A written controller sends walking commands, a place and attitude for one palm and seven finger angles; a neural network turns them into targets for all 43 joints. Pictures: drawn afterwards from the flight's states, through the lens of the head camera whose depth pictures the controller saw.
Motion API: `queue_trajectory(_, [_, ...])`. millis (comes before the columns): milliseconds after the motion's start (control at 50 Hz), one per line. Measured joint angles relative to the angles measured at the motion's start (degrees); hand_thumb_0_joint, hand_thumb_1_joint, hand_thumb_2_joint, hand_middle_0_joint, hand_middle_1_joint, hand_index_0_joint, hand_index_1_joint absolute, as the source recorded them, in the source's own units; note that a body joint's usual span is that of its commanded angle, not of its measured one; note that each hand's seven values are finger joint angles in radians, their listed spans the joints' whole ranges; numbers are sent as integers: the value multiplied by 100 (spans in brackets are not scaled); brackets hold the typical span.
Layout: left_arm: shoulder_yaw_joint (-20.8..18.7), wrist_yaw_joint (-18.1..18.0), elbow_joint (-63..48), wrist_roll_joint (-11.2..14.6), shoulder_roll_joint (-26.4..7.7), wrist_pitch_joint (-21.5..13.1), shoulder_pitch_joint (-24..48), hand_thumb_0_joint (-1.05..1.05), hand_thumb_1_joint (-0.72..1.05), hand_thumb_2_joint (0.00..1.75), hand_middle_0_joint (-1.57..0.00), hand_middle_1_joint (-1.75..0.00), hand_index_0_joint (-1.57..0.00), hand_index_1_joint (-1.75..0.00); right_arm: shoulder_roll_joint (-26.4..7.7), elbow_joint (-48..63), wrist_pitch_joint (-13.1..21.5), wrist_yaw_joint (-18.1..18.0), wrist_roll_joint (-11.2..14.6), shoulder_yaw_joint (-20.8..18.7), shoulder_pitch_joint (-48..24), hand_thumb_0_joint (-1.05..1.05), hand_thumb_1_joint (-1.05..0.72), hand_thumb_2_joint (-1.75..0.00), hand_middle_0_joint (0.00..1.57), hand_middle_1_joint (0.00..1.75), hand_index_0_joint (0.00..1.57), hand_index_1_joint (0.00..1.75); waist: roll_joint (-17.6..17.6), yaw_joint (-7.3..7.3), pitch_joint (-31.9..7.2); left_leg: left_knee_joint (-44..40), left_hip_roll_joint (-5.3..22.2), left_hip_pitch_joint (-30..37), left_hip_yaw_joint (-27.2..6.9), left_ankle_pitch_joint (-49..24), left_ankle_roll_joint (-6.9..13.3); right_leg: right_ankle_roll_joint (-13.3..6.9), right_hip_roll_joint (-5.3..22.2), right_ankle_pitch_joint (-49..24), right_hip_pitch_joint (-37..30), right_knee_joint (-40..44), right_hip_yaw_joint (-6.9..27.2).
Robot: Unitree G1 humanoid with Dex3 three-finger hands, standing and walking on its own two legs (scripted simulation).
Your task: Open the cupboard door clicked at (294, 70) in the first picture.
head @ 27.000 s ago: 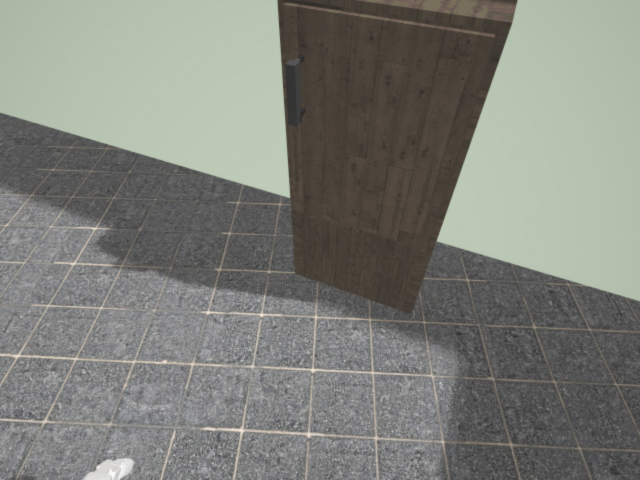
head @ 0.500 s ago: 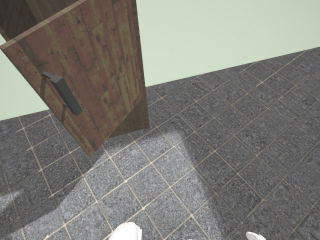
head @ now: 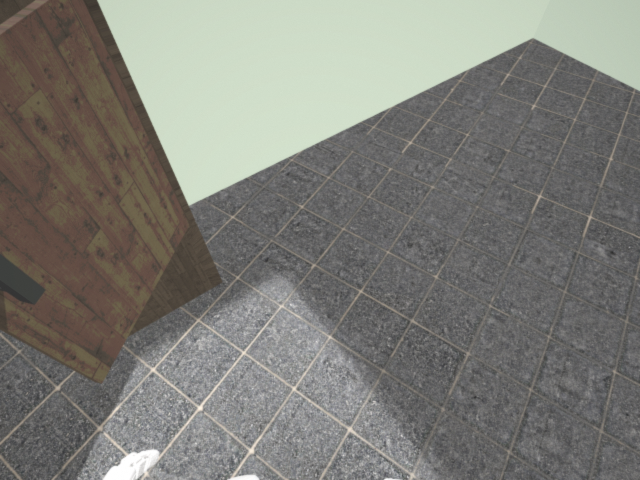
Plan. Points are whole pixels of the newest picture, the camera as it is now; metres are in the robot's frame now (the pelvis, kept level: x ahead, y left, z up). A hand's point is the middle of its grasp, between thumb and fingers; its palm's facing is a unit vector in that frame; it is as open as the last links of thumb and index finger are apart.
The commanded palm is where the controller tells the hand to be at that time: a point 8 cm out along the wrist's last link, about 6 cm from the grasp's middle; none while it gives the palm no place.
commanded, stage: walk to a spot facing it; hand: left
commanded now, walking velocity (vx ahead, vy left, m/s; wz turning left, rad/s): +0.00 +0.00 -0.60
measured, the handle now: out of the picture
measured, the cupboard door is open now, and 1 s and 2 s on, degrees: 41 41 41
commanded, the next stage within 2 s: turn to face it in 1.90 s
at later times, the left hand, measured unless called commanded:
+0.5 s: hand (203, 437) +0.18 +0.19 -0.15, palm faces -0.27 -0.94 -0.20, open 7.4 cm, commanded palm none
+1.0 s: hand (251, 414) +0.22 +0.12 -0.16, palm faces -0.52 -0.83 -0.19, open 7.4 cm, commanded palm none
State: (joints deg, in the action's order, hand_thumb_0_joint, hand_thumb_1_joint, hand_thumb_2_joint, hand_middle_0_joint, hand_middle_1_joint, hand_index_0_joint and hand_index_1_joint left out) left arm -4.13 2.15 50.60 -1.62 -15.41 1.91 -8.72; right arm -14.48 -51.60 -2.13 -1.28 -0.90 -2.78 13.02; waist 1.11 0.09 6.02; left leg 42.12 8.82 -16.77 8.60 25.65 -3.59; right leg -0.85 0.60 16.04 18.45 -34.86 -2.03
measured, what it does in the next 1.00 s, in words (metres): walks ahead, turning right: left foot, then right foot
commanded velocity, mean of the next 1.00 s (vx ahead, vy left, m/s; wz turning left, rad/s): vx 0.12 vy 0.00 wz -0.60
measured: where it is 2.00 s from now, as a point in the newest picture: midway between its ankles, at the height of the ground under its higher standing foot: (449, 403)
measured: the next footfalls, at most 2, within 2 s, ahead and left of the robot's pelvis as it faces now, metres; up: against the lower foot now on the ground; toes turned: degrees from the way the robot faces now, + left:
left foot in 0.30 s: +0.09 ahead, +0.13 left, +0.00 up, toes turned -9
right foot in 0.64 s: +0.02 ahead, -0.13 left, +0.00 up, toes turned -26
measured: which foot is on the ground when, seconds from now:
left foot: up 0.00-0.28, down 0.30-0.64, up 0.66-1.00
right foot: down 0.00-0.30, up 0.32-0.62, down 0.64-1.00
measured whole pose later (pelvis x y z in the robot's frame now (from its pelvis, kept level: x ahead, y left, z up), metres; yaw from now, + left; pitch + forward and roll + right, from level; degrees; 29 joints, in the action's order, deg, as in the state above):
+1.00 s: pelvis +0.10 -0.03 +0.02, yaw -36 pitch +2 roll +0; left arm -3.9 1.5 55.2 -1.6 -12.2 0.4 -17.6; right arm -13.2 -50.2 0.2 0.5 -0.6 -3.0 8.4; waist -2.0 -2.3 3.3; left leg 33.9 1.5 -19.9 2.9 19.7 -3.5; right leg -0.8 -3.1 18.6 11.3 -27.7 9.2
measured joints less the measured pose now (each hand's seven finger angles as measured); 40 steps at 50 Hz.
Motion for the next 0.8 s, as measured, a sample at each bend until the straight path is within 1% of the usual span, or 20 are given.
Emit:
queue_trajectory(20, [14,-49,30,8,54,-28,26,1,91,90,-20,-30,-20,-30,-74,-47,-72,-14,24,-30,-61,1,-90,-89,21,30,20,30,78,25,70,614,-68,-218,-238,334,10,-40,-59,130,31,-137,46])
queue_trajectory(60, [45,-118,38,12,136,-14,10,1,91,90,-20,-30,-20,-30,-153,-110,-160,-28,56,-75,-147,1,-91,-89,20,30,20,30,124,50,134,1552,-233,-612,-500,504,7,-54,-119,220,-12,-107,167])
queue_trajectory(100, [52,-178,44,6,173,14,-49,1,91,90,-20,-30,-20,-30,-153,-125,-186,-15,59,-82,-232,1,-91,-89,20,30,20,30,43,46,141,1939,-352,-879,-568,340,-29,-30,-151,104,-76,101,348])
queue_trajectory(120, [56,-198,59,1,180,21,-78,1,91,90,-20,-30,-20,-30,-131,-107,-180,-4,61,-79,-271,1,-91,-89,20,29,20,30,-18,45,139,1922,-398,-945,-578,253,-45,-23,-162,27,-106,207,444])
queue_trajectory(220, [88,-202,133,-18,201,57,-185,1,90,90,-21,-30,-20,-30,24,26,-88,26,83,-46,-382,1,-91,-90,20,29,20,30,-238,37,51,796,-579,-803,-610,-60,-65,10,-250,-150,-146,464,847])
queue_trajectory(280, [78,-190,160,1,211,95,-209,1,90,90,-21,-30,-20,-30,110,73,3,9,102,2,-381,1,-91,-90,20,29,20,30,-284,39,-33,-292,-682,-402,-625,-506,-28,92,-352,-79,-77,334,1023])
queue_trajectory(300, [77,-187,148,21,227,122,-235,1,90,90,-21,-30,-20,-30,102,110,54,3,95,29,-328,1,-91,-90,20,29,20,30,-221,48,-111,-808,-643,-207,-670,-666,37,127,-445,-12,3,212,1044])
queue_trajectory(320, [71,-175,150,48,229,151,-217,1,90,90,-21,-30,-20,-30,113,117,111,-9,65,37,-288,1,-91,-90,20,30,20,30,-181,69,-156,-925,-602,-214,-692,-987,131,139,-495,329,145,-81,1004])
queue_trajectory(360, [36,-141,168,57,166,201,-131,1,90,90,-21,-30,-20,-30,213,94,138,-34,-12,101,-237,1,-91,-90,20,30,20,30,-266,33,-118,-743,-556,-200,-557,-902,300,196,-449,1135,481,-1135,807])
queue_trajectory(420, [-45,-64,162,11,95,206,-42,1,91,90,-21,-30,-20,-30,331,76,161,-46,-82,186,-36,1,-91,-89,20,30,20,30,-282,7,-154,-998,-416,16,-424,-861,329,298,-316,1274,867,-2415,413])
queue_trajectory(460, [-67,-21,117,11,85,208,13,1,91,90,-20,-30,-20,-30,359,50,156,-58,-100,205,64,1,-91,-89,21,30,20,30,-228,-17,-161,-1220,-315,153,-340,-948,287,359,-190,1176,940,-2632,211])
queue_trajectory(500, [-61,6,71,18,92,204,50,1,91,90,-20,-30,-20,-30,352,21,151,-57,-106,200,118,1,-90,-89,21,30,20,30,-150,-22,-148,-1348,-210,260,-227,-988,247,381,-82,1119,854,-2330,59])
queue_trajectory(580, [-19,40,44,25,110,175,83,1,91,90,-20,-30,-20,-30,269,-5,140,-14,-98,141,175,1,-90,-89,21,30,21,30,-6,54,-114,-1236,-20,365,61,-841,125,305,2,984,421,-1152,-145])
queue_trajectory(620, [9,46,28,24,107,135,72,1,91,90,-20,-30,-20,-30,196,-9,117,15,-71,99,232,1,-90,-89,21,30,21,30,45,91,-126,-956,69,337,196,-649,31,212,-10,432,51,-300,-220])
queue_trajectory(640, [28,39,-11,9,64,84,35,1,91,90,-20,-30,-20,-30,175,3,91,29,-39,74,281,1,-90,-89,21,30,21,30,-23,100,-176,-663,58,227,274,-519,0,79,28,32,-120,120,-118])
queue_trajectory(660, [27,-5,14,4,97,24,55,1,91,90,-20,-30,-20,-30,110,-33,30,30,-12,37,234,1,-90,-89,21,30,21,30,37,90,-147,-155,65,42,145,-68,-23,-20,-29,57,-63,31,-55])
queue_trajectory(680, [44,-44,39,15,145,-10,72,1,91,90,-20,-30,-20,-30,43,-80,-49,18,9,10,161,1,-90,-89,21,30,20,30,107,101,-93,444,-2,-179,-100,311,-18,-77,-82,172,-31,-93,-21])
queue_trajectory(700, [62,-71,41,27,189,-22,59,1,91,90,-20,-30,-20,-30,-8,-114,-113,16,24,-17,105,1,-90,-89,21,30,20,30,147,103,-63,989,-95,-399,-298,467,-10,-106,-117,250,-50,-103,17])
queue_trajectory(740, [66,-129,44,29,263,-26,-33,1,91,90,-20,-30,-20,-30,-62,-150,-176,52,17,-63,6,1,-91,-89,20,30,20,30,142,71,-55,1706,-239,-754,-482,293,-18,-120,-169,220,-162,110,141])
queue_trajectory(800, [73,-166,111,21,312,-78,-236,1,91,90,-20,-30,-20,-30,-59,-94,-147,126,-7,-84,-139,1,-91,-89,20,30,20,30,5,33,-88,1770,-364,-1012,-529,-102,-70,-121,-208,3,-344,546,388])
